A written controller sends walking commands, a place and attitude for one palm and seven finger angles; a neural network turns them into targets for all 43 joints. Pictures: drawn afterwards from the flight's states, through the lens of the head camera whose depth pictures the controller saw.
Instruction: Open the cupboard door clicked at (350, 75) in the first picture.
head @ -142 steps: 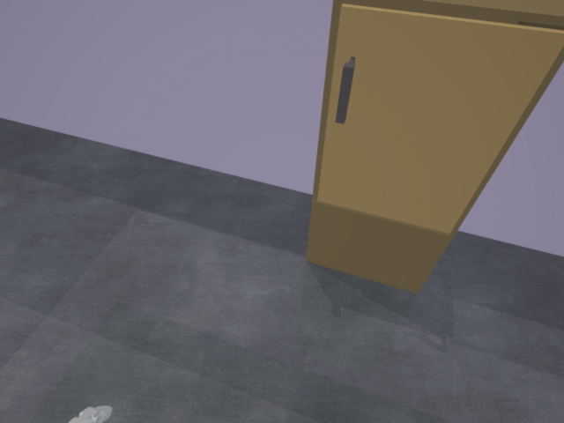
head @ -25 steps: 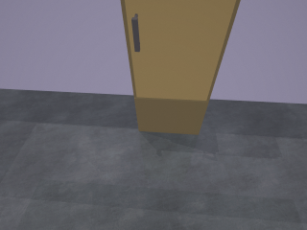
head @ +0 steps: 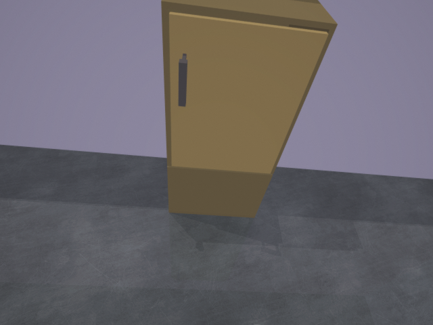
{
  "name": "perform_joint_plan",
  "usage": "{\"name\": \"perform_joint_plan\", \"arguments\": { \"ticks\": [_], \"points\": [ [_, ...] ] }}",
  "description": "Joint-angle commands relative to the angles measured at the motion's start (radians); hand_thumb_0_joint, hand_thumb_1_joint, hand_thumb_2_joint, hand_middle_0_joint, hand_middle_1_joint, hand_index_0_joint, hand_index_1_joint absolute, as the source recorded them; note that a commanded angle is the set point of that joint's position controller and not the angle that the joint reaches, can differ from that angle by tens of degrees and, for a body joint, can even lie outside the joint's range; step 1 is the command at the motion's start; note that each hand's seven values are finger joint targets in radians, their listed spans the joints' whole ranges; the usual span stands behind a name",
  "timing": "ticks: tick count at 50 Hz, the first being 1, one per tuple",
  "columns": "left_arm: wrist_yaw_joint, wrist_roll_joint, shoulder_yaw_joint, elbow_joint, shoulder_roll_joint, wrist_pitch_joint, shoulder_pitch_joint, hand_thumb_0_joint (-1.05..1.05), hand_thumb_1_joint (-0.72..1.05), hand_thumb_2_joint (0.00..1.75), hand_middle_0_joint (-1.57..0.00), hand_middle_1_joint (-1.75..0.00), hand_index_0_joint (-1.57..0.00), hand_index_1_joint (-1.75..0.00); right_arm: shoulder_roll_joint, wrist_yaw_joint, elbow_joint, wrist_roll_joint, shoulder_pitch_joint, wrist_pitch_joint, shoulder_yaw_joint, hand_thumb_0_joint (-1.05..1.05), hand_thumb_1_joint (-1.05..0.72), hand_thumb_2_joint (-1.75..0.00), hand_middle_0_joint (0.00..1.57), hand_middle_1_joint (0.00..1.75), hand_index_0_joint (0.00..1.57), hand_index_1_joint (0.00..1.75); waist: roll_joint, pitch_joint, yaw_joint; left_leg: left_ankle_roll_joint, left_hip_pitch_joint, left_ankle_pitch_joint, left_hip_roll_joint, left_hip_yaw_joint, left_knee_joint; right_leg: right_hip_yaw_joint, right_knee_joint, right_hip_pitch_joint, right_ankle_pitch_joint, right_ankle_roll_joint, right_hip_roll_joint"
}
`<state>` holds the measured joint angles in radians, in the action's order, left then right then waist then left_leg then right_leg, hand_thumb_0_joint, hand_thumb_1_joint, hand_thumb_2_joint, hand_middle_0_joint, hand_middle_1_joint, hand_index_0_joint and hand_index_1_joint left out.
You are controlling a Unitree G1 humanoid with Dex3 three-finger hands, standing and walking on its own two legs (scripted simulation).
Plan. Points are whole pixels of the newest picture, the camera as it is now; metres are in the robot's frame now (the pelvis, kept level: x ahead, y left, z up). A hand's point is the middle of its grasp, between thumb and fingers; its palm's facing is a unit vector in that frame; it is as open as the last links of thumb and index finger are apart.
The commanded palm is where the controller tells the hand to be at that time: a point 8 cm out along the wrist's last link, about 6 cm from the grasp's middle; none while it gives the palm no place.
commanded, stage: take the last steps up to it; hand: left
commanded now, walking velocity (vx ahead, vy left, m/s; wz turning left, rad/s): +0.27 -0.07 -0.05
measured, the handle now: (183, 80) +0.75 +0.15 +0.05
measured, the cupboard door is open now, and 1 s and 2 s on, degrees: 0 0 0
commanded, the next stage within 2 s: come to a stop and stand still in 0.26 s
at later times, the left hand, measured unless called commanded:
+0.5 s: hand (165, 276) +0.27 +0.12 -0.19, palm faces +0.04 -0.98 -0.19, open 7.2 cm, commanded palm none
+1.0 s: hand (160, 319) +0.18 +0.11 -0.18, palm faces +0.04 -0.96 -0.27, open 7.4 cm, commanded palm none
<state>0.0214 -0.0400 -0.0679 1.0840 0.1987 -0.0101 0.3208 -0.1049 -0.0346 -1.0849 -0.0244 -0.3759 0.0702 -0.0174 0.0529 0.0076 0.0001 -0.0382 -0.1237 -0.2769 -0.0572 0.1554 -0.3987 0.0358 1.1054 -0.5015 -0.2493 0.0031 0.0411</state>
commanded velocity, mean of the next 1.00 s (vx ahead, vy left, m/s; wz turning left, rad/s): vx -0.04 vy -0.02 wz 0.00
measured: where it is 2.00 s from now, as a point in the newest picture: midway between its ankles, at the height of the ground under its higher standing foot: outside the picture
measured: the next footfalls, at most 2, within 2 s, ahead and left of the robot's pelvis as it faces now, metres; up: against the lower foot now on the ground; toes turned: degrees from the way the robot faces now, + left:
right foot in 0.30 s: +0.24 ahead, -0.16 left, +0.00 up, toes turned -9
left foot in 0.58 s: +0.27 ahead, +0.06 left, +0.00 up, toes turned +3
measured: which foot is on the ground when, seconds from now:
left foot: down 0.00-0.30, up 0.32-0.56, down 0.58-1.00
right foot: up 0.00-0.28, down 0.30-0.62, up 0.64-0.94, down 0.96-1.00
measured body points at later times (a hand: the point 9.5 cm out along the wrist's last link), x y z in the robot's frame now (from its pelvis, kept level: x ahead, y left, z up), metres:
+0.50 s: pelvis +0.17 -0.05 -0.02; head +0.19 -0.05 +0.43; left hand +0.26 +0.17 -0.17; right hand +0.14 -0.27 -0.18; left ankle +0.16 +0.06 -0.71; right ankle +0.20 -0.16 -0.75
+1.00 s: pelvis +0.16 -0.08 -0.02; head +0.18 -0.10 +0.43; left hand +0.17 +0.16 -0.16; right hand +0.25 -0.31 -0.17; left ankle +0.24 +0.05 -0.74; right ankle +0.13 -0.20 -0.75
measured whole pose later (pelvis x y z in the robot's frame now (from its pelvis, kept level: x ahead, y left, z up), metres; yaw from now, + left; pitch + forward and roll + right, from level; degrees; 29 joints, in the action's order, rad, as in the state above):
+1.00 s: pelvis +0.16 -0.08 -0.02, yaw +0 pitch -1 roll +0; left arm -0.03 -0.03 -0.04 1.02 0.18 -0.03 0.27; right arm -0.17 -0.01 -0.98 -0.01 -0.13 -0.04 -0.06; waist -0.03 -0.05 0.01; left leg 0.01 -0.40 -0.26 -0.07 0.09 -0.59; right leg 0.05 0.58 -0.22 -0.35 0.00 0.03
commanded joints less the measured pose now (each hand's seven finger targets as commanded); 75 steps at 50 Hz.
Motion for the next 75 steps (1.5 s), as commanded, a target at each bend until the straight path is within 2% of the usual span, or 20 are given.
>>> {"name": "perform_joint_plan", "arguments": {
  "ticks": [1, 9, 11, 13, 14, 15, 17, 18, 22, 28, 31, 35, 42, 45, 46, 48, 51, 58, 61, 75],
  "points": [
    [0.007, 0.006, -0.003, -0.065, -0.007, 0.014, -0.042, 0.00, 0.90, 0.90, -0.20, -0.30, -0.20, -0.30, -0.125, -0.012, -0.015, 0.006, -0.130, 0.019, -0.028, 0.00, -0.90, -0.90, 0.20, 0.30, 0.20, 0.30, -0.162, -0.124, -0.013, -0.078, 0.060, 0.272, -0.226, -0.157, 0.217, 0.002, -0.022, -0.192, 0.071, 0.026, 0.056],
    [0.007, 0.014, 0.013, -0.116, -0.030, 0.030, -0.265, 0.00, 0.90, 0.90, -0.20, -0.30, -0.20, -0.30, -0.123, -0.009, -0.080, -0.011, -0.218, 0.000, -0.039, 0.00, -0.90, -0.90, 0.20, 0.30, 0.20, 0.30, -0.208, -0.161, -0.072, -0.090, 0.086, 0.456, -0.236, -0.103, 0.152, 0.094, -0.414, -0.061, 0.034, -0.004, 0.033],
    [0.004, 0.016, 0.009, -0.106, -0.019, 0.038, -0.230, 0.00, 0.90, 0.90, -0.20, -0.30, -0.20, -0.30, -0.132, -0.010, -0.083, -0.009, -0.199, -0.004, -0.043, 0.00, -0.90, -0.90, 0.20, 0.30, 0.20, 0.30, -0.220, -0.127, -0.047, -0.082, 0.077, 0.539, -0.237, -0.094, 0.084, 0.110, -0.487, 0.059, 0.020, -0.027, 0.004],
    [-0.004, 0.013, -0.003, -0.045, 0.023, 0.053, -0.044, 0.00, 0.90, 0.90, -0.20, -0.30, -0.20, -0.30, -0.137, -0.006, -0.084, 0.002, -0.178, -0.008, -0.046, 0.00, -0.90, -0.90, 0.20, 0.30, 0.20, 0.30, -0.155, -0.029, 0.040, -0.039, 0.032, 0.599, -0.193, -0.055, -0.128, 0.139, -0.609, 0.332, 0.114, -0.043, -0.034],
    [-0.014, 0.008, -0.019, -0.002, 0.082, 0.069, 0.088, 0.00, 0.90, 0.90, -0.20, -0.30, -0.20, -0.30, -0.119, 0.003, -0.081, 0.012, -0.183, -0.006, -0.043, 0.00, -0.90, -0.90, 0.20, 0.30, 0.20, 0.30, -0.074, 0.063, 0.097, -0.005, -0.136, 0.456, -0.161, -0.031, -0.328, 0.029, -0.611, 0.588, 0.178, -0.085, 0.068],
    [-0.030, 0.009, -0.046, 0.025, 0.184, 0.079, 0.205, 0.00, 0.90, 0.90, -0.20, -0.30, -0.20, -0.30, -0.050, 0.007, -0.054, 0.023, -0.216, -0.001, -0.030, 0.00, -0.90, -0.90, 0.20, 0.30, 0.20, 0.30, 0.166, 0.190, 0.114, 0.042, -0.384, -0.136, -0.015, 0.024, -0.654, -0.327, -0.658, 0.814, 0.363, -0.192, 0.353],
    [-0.037, 0.025, -0.040, 0.012, 0.200, 0.072, 0.139, 0.00, 0.90, 0.90, -0.20, -0.30, -0.20, -0.30, -0.051, 0.004, -0.018, 0.021, -0.121, -0.017, -0.037, 0.00, -0.90, -0.90, 0.20, 0.30, 0.20, 0.30, 0.128, 0.140, 0.089, 0.027, -0.454, -0.296, -0.032, -0.133, -0.922, -0.389, -0.787, 0.598, 0.290, -0.257, 0.410],
    [-0.046, 0.027, -0.031, -0.018, 0.136, 0.065, 0.035, 0.00, 0.90, 0.90, -0.20, -0.30, -0.20, -0.30, -0.055, 0.007, -0.007, 0.012, -0.092, -0.029, -0.043, 0.00, -0.90, -0.90, 0.20, 0.30, 0.20, 0.30, 0.080, 0.047, 0.055, 0.029, -0.463, -0.230, -0.073, -0.142, -0.924, -0.336, -0.831, 0.478, 0.146, -0.244, 0.388],
    [-0.065, 0.010, 0.014, -0.071, 0.017, 0.058, -0.141, 0.00, 0.90, 0.90, -0.20, -0.30, -0.20, -0.30, 0.020, -0.001, -0.038, 0.009, -0.140, -0.072, -0.012, 0.00, -0.90, -0.90, 0.20, 0.30, 0.20, 0.30, 0.004, -0.021, -0.061, 0.068, -0.213, -0.151, -0.074, -0.115, -0.541, 0.001, -0.783, 0.144, 0.539, -0.167, 0.249],
    [-0.065, 0.023, -0.011, -0.108, 0.085, 0.004, -0.115, 0.00, 0.90, 0.90, -0.20, -0.30, -0.20, -0.30, -0.063, 0.005, 0.034, 0.011, -0.063, -0.085, -0.041, 0.00, -0.90, -0.90, 0.20, 0.30, 0.20, 0.30, 0.047, -0.017, -0.039, 0.069, -0.092, 0.162, -0.022, -0.061, -0.167, -0.003, -0.607, 0.174, 0.422, -0.128, 0.208],
    [-0.067, 0.033, -0.004, -0.140, 0.027, -0.023, -0.079, 0.00, 0.90, 0.90, -0.20, -0.30, -0.20, -0.30, -0.209, -0.004, 0.081, -0.003, 0.001, -0.071, -0.058, 0.00, -0.90, -0.90, 0.20, 0.30, 0.20, 0.30, -0.402, -0.018, -0.032, -0.131, -0.097, 0.808, -0.345, -0.415, 0.075, 0.087, -0.213, 0.097, -0.313, 0.022, -0.027],
    [-0.062, 0.024, -0.016, -0.122, 0.051, -0.023, -0.046, 0.00, 0.90, 0.90, -0.20, -0.30, -0.20, -0.30, -0.221, -0.017, 0.145, -0.008, 0.159, -0.071, -0.057, 0.00, -0.90, -0.90, 0.20, 0.30, 0.20, 0.30, -0.166, 0.041, 0.001, -0.170, -0.041, 0.752, -0.291, -0.283, -0.001, -0.066, 0.088, 0.017, -0.283, 0.021, -0.020],
    [-0.049, 0.022, 0.000, -0.141, 0.031, -0.030, -0.036, 0.00, 0.90, 0.90, -0.20, -0.30, -0.20, -0.30, -0.235, -0.005, 0.150, -0.005, 0.174, -0.084, -0.077, 0.00, -0.90, -0.90, 0.20, 0.30, 0.20, 0.30, -0.240, 0.092, -0.030, -0.145, 0.017, 0.448, -0.258, -0.252, 0.035, -0.004, -0.268, 0.119, -0.279, 0.026, 0.001],
    [-0.049, 0.020, 0.006, -0.107, 0.026, -0.014, 0.057, 0.00, 0.90, 0.90, -0.20, -0.30, -0.20, -0.30, -0.238, 0.009, 0.145, 0.003, 0.192, -0.091, -0.082, 0.00, -0.90, -0.90, 0.20, 0.30, 0.20, 0.30, -0.209, 0.093, 0.005, -0.086, -0.085, 0.245, -0.204, -0.216, 0.008, 0.046, -0.577, 0.299, -0.081, 0.015, -0.017],
    [-0.051, 0.015, 0.006, -0.093, 0.045, -0.008, 0.092, 0.00, 0.90, 0.90, -0.20, -0.30, -0.20, -0.30, -0.210, 0.012, 0.148, 0.010, 0.195, -0.094, -0.080, 0.00, -0.90, -0.90, 0.20, 0.30, 0.20, 0.30, -0.131, 0.073, 0.018, -0.038, -0.147, 0.126, -0.145, -0.178, -0.041, 0.023, -0.724, 0.358, 0.007, 0.011, 0.004],
    [-0.057, 0.007, 0.001, -0.127, 0.165, 0.006, -0.009, 0.00, 0.90, 0.90, -0.20, -0.30, -0.20, -0.30, -0.107, 0.028, 0.177, 0.019, 0.213, -0.103, -0.053, 0.00, -0.90, -0.90, 0.20, 0.30, 0.20, 0.30, 0.147, -0.048, -0.014, 0.063, -0.267, -0.154, 0.004, -0.089, -0.213, -0.297, -0.893, 0.202, -0.039, -0.122, 0.291],
    [-0.058, 0.010, 0.009, -0.118, 0.120, 0.015, -0.083, 0.00, 0.90, 0.90, -0.20, -0.30, -0.20, -0.30, -0.116, 0.023, 0.139, 0.010, 0.223, -0.112, -0.052, 0.00, -0.90, -0.90, 0.20, 0.30, 0.20, 0.30, 0.145, -0.078, -0.018, 0.044, -0.213, -0.119, 0.002, -0.145, -0.366, -0.220, -0.846, 0.123, 0.089, -0.160, 0.227],
    [-0.058, 0.029, 0.030, -0.055, 0.046, 0.018, -0.006, 0.00, 0.90, 0.90, -0.20, -0.30, -0.20, -0.30, -0.138, 0.003, 0.031, 0.013, 0.113, -0.067, -0.025, 0.00, -0.90, -0.90, 0.20, 0.30, 0.20, 0.30, -0.010, -0.047, 0.005, 0.029, -0.045, 0.236, -0.078, -0.191, -0.006, -0.075, -0.724, 0.215, 0.092, -0.030, 0.073],
    [-0.057, 0.034, 0.030, -0.012, 0.053, 0.014, -0.004, 0.00, 0.90, 0.90, -0.20, -0.30, -0.20, -0.30, -0.127, 0.000, -0.005, 0.013, 0.112, -0.064, -0.015, 0.00, -0.90, -0.90, 0.20, 0.30, 0.20, 0.30, -0.115, -0.052, 0.011, 0.031, -0.089, 0.191, -0.067, -0.187, 0.025, -0.073, -0.738, 0.287, 0.075, -0.023, 0.065],
    [-0.052, 0.031, 0.027, 0.012, 0.028, 0.012, 0.013, 0.00, 0.90, 0.90, -0.20, -0.30, -0.20, -0.30, -0.081, 0.001, -0.048, 0.003, -0.001, -0.074, -0.009, 0.00, -0.90, -0.90, 0.20, 0.30, 0.20, 0.30, -0.039, -0.127, -0.002, 0.041, -0.125, 0.016, -0.027, -0.156, 0.028, -0.101, -0.843, 0.192, -0.200, -0.040, 0.070]
  ]
}}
